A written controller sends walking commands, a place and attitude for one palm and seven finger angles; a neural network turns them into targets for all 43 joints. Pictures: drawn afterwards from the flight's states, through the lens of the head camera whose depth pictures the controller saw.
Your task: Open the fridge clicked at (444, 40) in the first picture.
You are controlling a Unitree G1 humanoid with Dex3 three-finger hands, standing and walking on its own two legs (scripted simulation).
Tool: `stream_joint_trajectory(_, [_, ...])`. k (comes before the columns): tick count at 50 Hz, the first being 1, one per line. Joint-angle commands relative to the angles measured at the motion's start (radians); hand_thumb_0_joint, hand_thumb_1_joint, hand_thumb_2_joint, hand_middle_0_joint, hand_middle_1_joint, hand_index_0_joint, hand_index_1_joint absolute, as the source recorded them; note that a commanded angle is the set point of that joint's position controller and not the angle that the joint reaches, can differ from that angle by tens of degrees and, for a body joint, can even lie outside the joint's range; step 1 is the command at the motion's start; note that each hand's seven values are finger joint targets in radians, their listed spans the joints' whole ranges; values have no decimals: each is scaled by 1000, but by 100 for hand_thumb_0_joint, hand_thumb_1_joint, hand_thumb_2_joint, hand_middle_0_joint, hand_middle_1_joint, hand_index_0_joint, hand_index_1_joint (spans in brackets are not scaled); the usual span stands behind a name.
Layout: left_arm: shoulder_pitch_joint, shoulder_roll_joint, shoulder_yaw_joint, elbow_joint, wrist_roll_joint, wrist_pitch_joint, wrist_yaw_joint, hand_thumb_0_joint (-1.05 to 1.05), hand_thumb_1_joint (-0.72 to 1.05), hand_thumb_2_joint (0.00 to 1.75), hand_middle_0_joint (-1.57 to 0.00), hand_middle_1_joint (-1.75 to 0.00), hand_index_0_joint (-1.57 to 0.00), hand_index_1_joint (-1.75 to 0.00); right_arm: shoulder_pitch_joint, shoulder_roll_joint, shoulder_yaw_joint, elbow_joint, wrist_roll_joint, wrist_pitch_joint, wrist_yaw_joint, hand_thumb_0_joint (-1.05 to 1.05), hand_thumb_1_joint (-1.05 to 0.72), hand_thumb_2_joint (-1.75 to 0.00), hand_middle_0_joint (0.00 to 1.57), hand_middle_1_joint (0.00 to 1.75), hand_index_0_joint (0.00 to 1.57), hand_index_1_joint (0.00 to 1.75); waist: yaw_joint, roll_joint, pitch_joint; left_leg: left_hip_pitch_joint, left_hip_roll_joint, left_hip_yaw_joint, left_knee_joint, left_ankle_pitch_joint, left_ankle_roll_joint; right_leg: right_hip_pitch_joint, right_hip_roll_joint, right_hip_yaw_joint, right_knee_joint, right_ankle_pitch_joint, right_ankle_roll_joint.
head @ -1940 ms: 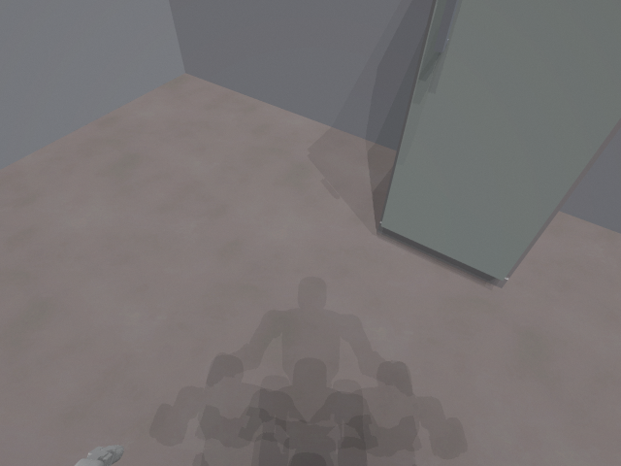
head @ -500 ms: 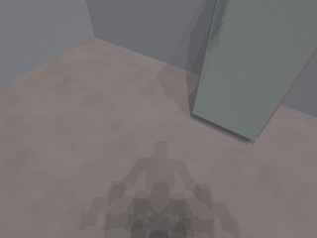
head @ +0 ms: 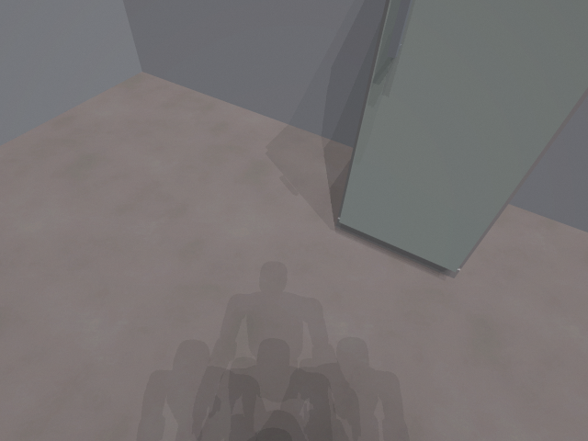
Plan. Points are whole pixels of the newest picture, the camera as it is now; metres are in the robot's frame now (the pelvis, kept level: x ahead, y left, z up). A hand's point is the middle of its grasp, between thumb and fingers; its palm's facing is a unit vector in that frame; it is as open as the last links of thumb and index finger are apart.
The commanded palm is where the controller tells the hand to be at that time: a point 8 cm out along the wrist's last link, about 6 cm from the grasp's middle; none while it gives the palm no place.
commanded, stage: walk to a spot facing it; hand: left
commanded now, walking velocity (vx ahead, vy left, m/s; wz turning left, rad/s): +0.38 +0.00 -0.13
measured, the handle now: out of the picture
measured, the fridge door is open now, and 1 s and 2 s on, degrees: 0 0 0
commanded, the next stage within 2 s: turn to face it in 0.32 s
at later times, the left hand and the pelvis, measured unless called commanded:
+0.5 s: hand (218, 372) +0.26 +0.14 -0.16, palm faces +0.06 -0.97 -0.22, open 7.2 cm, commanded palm none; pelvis +0.21 -0.05 +0.01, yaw +2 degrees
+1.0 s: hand (209, 313) +0.37 +0.17 -0.16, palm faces -0.12 -0.97 -0.22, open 7.4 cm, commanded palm none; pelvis +0.29 -0.02 +0.01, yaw -13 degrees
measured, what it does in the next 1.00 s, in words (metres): walks ahead: right foot, then left foot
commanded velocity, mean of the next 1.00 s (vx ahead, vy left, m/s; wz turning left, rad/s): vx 0.12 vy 0.00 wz -0.28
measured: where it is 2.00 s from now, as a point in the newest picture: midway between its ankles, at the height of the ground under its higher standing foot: (313, 401)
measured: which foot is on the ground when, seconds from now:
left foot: down 0.00-0.26, up 0.28-0.64, down 0.66-1.00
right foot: up 0.00-0.22, down 0.24-0.68, up 0.70-1.00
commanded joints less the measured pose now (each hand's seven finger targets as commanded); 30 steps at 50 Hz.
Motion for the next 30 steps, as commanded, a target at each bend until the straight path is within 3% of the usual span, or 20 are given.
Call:
stream_joint_trajectory(1, [-225, 69, 27, -173, -5, -59, -7, 0, 90, 90, -20, -30, -20, -30, 192, -164, -34, 26, 2, -16, -34, 0, -90, -90, 20, 30, 20, 30, -53, 146, 153, 235, 333, -280, -236, 664, 180, -456, -84, 5, 167, 20, -1])
stream_joint_trajectory(3, [-255, 42, 24, -185, -6, -50, -21, 0, 90, 90, -20, -30, -20, -30, 178, -148, -37, 26, 3, -21, -37, 0, -90, -90, 20, 30, 20, 30, -40, 155, 160, 194, 288, -201, -273, 592, 153, -417, -87, -34, 71, 79, 4])
stream_joint_trajectory(5, [-282, 11, 18, -204, -9, -48, -28, 0, 90, 90, -20, -30, -20, -30, 168, -129, -34, 32, 3, -24, -37, 0, -90, -90, 20, 30, 20, 30, -26, 175, 170, 117, 238, -99, -296, 598, 123, -306, -70, -94, -105, 155, 1])
stream_joint_trajectory(7, [-251, 3, 17, -193, -12, -49, -27, 0, 90, 90, -20, -30, -20, -30, 160, -139, -37, 46, 7, -21, -36, 0, -90, -90, 20, 30, 20, 30, -3, 199, 139, 63, 220, -45, -262, 740, 112, -124, -16, -155, -223, 204, -16])
stream_joint_trajectory(9, [-99, 27, 30, -146, -8, -51, -17, 0, 90, 90, -20, -30, -20, -30, 136, -168, -46, 48, 16, -22, -36, 0, -90, -90, 20, 30, 20, 30, 72, 159, 48, 52, 223, -7, -103, 945, 94, 73, 18, -154, -284, 282, -47])
stream_joint_trajectory(10, [17, 51, 41, -105, -2, -56, -11, 0, 90, 90, -20, -30, -20, -30, 128, -168, -49, 48, 22, -21, -33, 0, -90, -90, 20, 30, 20, 30, 120, 122, -8, 11, 194, 24, 35, 936, 67, 231, 37, -165, -334, 352, -55])
stream_joint_trajectory(11, [158, 114, 59, -66, 5, -69, 0, 0, 90, 90, -20, -30, -20, -30, 119, -151, -50, 42, 27, -21, -24, 0, -90, -90, 20, 30, 20, 30, 184, 66, -80, -129, 161, 30, 248, 755, 31, 452, -30, -80, -369, 375, -77])
stream_joint_trajectory(12, [253, 220, 87, -46, 12, -81, 17, 0, 90, 90, -20, -30, -20, -30, 172, -76, -37, 25, 37, -23, -14, 0, -90, -90, 20, 30, 20, 30, 196, -174, -200, -357, 40, 54, 599, 177, -1, 630, -320, 300, -461, 320, -180])
stream_joint_trajectory(13, [239, 271, 96, -47, -11, -79, 24, 0, 90, 90, -20, -30, -20, -30, 176, -59, -38, -3, 37, -15, -18, 0, -90, -90, 20, 30, 20, 30, 152, -195, -242, -442, 3, -39, 875, -127, 9, 583, -491, 603, -608, 299, -248])
stream_joint_trajectory(14, [129, 235, 93, -67, -18, -73, 26, 0, 90, 90, -20, -30, -20, -30, 119, -67, -46, -1, 35, -7, -16, 0, -90, -90, 20, 30, 20, 30, 132, -114, -130, -464, 71, -88, 918, -56, 27, 445, -457, 512, -657, 118, -238])
stream_joint_trajectory(15, [54, 181, 74, -87, -14, -74, 26, 0, 90, 90, -20, -30, -20, -30, 33, -52, -48, -12, 26, -4, -6, 0, -90, -90, 20, 30, 20, 30, 122, -65, 12, -499, 106, -73, 910, 25, 23, 271, -412, 425, -687, 130, -202])
stream_joint_trajectory(16, [-6, 136, 58, -96, -10, -79, 28, 0, 90, 90, -20, -30, -20, -30, 32, -34, -47, -20, 19, 3, -6, 0, -90, -90, 20, 30, 20, 30, 69, 3, 55, -484, 130, -93, 869, 66, 21, 164, -388, 321, -675, 197, -173])
stream_joint_trajectory(18, [-80, 78, 38, -104, -3, -88, 32, 0, 90, 90, -20, -30, -20, -30, 94, 9, -44, 4, 8, 33, -5, 0, -90, -90, 20, 30, 20, 30, -1, 35, 71, -408, 139, -83, 795, 113, 7, 39, -335, 133, -693, 302, -129])
stream_joint_trajectory(20, [-73, 60, 30, -99, -1, -94, 32, 0, 90, 90, -20, -30, -20, -30, 120, 16, -44, 7, 4, 55, -1, 0, -90, -90, 20, 30, 20, 30, -27, -10, 64, -407, 135, -56, 726, 142, -13, 7, -302, 6, -699, 396, -103])
stream_joint_trajectory(22, [-63, 28, 21, -93, -2, -95, 33, 0, 90, 90, -20, -30, -20, -30, 73, 17, -43, -19, 4, 62, 0, 0, -90, -90, 20, 30, 20, 30, -34, -66, 92, -408, 141, -29, 624, 174, -35, -24, -270, -30, -706, 523, -111])
stream_joint_trajectory(23, [-62, 28, 20, -89, 0, -96, 36, 0, 90, 90, -20, -30, -20, -30, 55, 25, -40, -33, 4, 58, 3, 0, -90, -90, 20, 30, 20, 30, -39, -52, 95, -396, 143, -12, 542, 189, -41, -20, -259, -43, -695, 596, -124])
stream_joint_trajectory(25, [-39, 39, 15, -87, -1, -92, 35, 0, 90, 90, -20, -30, -20, -30, -19, 26, -33, -62, 7, 52, 9, 0, -90, -90, 20, 30, 20, 30, -19, -75, 104, -362, 127, 37, 382, 211, -51, 1, -220, -53, -658, 724, -130])
stream_joint_trajectory(28, [3, 75, 26, -77, 0, -81, 38, 0, 90, 90, -20, -30, -20, -30, -96, 8, -32, -86, 9, 36, 7, 0, -90, -90, 20, 30, 20, 30, 11, -82, 73, -313, 94, 64, 229, 224, -52, 95, -212, 5, -588, 831, -133])
stream_joint_trajectory(30, [3, 98, 40, -92, -3, -66, 38, 0, 90, 90, -20, -30, -20, -30, -110, -21, -36, -100, 12, 31, -3, 0, -90, -90, 20, 30, 20, 30, 10, -98, 43, -251, 76, 71, 139, 247, -53, 132, -203, 30, -531, 847, -122])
